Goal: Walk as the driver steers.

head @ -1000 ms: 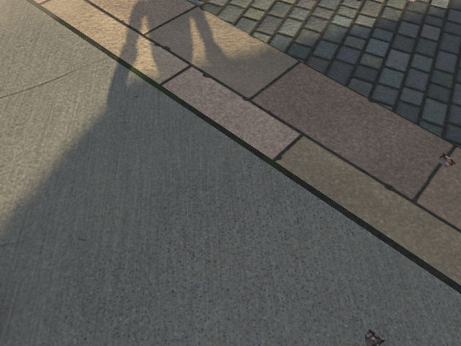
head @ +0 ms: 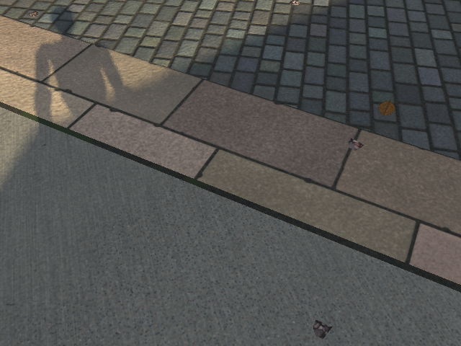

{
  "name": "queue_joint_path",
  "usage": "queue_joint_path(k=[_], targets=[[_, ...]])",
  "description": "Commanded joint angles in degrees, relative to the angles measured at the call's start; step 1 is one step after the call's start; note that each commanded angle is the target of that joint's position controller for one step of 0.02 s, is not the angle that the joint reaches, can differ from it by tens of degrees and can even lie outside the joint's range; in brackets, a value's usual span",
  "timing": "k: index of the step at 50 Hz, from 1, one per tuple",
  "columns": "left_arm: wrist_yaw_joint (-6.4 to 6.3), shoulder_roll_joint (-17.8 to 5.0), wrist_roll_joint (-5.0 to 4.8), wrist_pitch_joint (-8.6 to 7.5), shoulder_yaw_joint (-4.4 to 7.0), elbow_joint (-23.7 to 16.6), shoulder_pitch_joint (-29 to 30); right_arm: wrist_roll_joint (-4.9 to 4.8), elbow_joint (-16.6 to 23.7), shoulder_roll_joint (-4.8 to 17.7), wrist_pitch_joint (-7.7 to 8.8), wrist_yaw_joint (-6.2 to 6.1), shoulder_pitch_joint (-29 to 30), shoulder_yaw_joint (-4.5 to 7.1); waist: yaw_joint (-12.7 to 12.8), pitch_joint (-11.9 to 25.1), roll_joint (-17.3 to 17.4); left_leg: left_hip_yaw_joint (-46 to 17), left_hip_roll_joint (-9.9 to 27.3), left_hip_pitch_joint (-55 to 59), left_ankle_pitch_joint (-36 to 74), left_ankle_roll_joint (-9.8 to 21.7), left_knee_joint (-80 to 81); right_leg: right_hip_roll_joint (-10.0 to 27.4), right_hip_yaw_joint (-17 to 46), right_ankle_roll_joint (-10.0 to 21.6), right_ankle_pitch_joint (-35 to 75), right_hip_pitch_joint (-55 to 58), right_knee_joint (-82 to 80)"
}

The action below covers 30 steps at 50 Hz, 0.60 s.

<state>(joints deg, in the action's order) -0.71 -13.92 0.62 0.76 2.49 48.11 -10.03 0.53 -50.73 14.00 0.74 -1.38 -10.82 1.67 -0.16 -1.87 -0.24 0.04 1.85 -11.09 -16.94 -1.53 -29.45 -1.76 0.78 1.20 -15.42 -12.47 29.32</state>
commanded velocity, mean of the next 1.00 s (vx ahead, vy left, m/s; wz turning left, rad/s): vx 0.04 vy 0.00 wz -0.01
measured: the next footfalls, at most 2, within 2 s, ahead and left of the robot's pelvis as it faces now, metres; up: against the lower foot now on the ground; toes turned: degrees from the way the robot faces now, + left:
right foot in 1.48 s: +0.42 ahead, -0.09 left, +0.00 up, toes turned -1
left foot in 1.92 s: +0.53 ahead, +0.13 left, +0.00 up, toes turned +2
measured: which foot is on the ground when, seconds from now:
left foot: down 0.00-1.00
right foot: down 0.00-1.00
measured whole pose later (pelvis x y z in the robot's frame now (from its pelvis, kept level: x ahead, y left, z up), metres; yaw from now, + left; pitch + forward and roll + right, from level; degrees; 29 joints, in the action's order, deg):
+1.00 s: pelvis +0.02 +0.02 +0.00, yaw +1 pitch +0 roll +0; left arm -1.3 -13.3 -1.6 -1.9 2.7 62.5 -16.6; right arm -1.2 -61.4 12.2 3.4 -1.3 -17.7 1.2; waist 0.1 0.6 -1.0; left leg 2.1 0.0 -14.1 -25.4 4.4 -36.8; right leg -0.2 1.0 1.6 -19.1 -12.3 31.3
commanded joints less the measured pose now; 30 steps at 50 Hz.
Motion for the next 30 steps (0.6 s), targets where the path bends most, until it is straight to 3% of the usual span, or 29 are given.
queue_joint_path(k=[1,16,30], targets=[[-0.34,-5.5,-0.12,-0.83,1.30,-1.9,1.6,-0.07,1.8,7.2,0.52,-0.41,0.1,1.45,-0.4,1.8,0.2,-2.3,2.2,-0.6,8.9,1.5,4.9,3.4,3.8,1.1,9.0,1.0,-4.7],[-1.06,-5.7,-0.45,-0.90,1.00,6.0,0.6,-0.18,-3.9,6.1,0.15,-0.75,-0.7,0.99,-0.2,0.9,0.3,-1.1,0.8,-0.4,9.2,1.3,5.9,3.4,3.2,0.9,10.2,2.2,-5.4],[-1.20,-4.9,-0.58,-0.85,0.33,10.8,0.1,-0.24,-7.8,5.3,0.06,-1.20,-3.1,0.48,-0.1,0.1,0.1,-0.6,0.2,-0.8,8.1,1.2,6.4,3.1,2.6,0.9,8.9,1.7,-6.3]])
